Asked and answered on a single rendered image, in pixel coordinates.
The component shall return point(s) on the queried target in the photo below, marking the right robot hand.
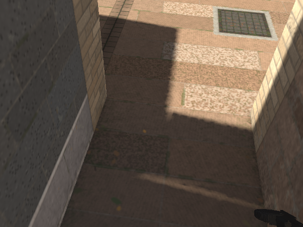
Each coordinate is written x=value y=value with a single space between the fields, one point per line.
x=277 y=218

